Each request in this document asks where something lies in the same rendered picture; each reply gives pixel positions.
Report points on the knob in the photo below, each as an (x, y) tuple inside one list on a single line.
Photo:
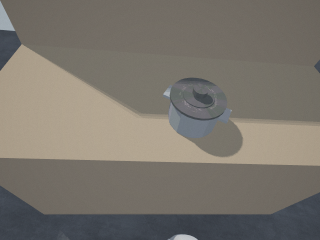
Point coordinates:
[(200, 91)]

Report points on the pot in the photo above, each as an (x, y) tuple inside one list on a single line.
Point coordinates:
[(192, 128)]

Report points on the table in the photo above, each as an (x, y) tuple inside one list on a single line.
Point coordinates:
[(84, 126)]

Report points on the lid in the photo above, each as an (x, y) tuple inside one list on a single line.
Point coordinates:
[(208, 108)]

